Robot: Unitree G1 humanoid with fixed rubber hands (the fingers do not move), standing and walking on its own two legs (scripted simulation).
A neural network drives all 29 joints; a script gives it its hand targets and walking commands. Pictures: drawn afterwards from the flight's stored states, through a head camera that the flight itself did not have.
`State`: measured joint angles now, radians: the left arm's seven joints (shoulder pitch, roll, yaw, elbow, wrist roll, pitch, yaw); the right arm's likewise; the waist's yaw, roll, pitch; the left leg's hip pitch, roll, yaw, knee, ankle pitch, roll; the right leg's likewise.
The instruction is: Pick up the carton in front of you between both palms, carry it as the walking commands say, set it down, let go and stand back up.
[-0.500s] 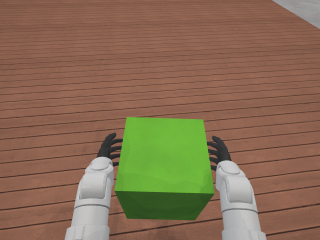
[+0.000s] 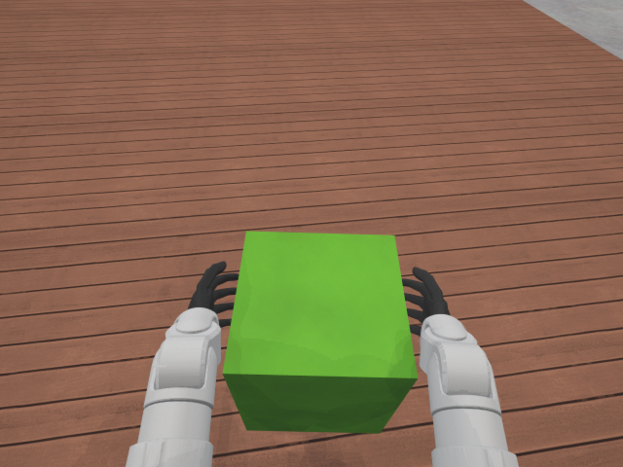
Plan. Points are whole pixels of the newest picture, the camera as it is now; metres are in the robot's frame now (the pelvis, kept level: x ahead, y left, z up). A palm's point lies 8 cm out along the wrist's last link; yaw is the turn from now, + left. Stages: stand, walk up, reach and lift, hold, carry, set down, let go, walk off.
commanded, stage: carry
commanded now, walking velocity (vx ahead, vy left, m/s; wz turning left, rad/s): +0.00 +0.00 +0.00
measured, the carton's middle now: (316, 337) +0.30 +0.00 -0.05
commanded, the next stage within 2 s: none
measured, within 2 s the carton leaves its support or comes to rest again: neither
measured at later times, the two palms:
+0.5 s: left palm (251, 255) +0.39 +0.10 +0.04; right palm (451, 262) +0.39 -0.20 +0.04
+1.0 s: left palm (251, 173) +0.62 +0.13 +0.01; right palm (406, 180) +0.60 -0.17 +0.02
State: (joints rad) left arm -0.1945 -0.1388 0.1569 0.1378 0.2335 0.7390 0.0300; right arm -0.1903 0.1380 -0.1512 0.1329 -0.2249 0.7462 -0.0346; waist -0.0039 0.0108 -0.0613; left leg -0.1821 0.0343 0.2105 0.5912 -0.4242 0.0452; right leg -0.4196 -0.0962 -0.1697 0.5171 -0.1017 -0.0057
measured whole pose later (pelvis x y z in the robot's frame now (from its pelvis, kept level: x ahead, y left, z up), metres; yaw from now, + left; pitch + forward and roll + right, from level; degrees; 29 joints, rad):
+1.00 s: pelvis +0.33 +0.00 +0.01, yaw -4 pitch +3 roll +0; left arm -0.16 -0.13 0.15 0.13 0.23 0.68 0.04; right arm -0.18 0.14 -0.14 0.17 -0.22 0.67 -0.03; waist -0.01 -0.03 0.00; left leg -0.35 0.05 0.24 0.39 -0.10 0.06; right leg -0.32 -0.06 -0.10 0.75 -0.52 0.02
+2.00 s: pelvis +0.40 -0.02 +0.01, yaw -3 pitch +2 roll +0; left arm -0.20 -0.14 0.16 0.17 0.24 0.73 0.03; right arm -0.20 0.14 -0.16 0.17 -0.24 0.74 -0.03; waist 0.00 0.00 -0.10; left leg -0.26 0.07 0.20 0.51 -0.27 0.01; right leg -0.23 -0.06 -0.17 0.50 -0.30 0.00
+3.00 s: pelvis +0.36 -0.02 +0.02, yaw +0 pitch -7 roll +0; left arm -0.21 -0.14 0.17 0.18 0.27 0.74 0.02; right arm -0.22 0.14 -0.18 0.21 -0.25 0.72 -0.01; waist 0.00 -0.02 0.05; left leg -0.10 0.01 0.05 0.38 -0.16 0.02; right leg -0.06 -0.01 -0.01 0.40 -0.21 0.00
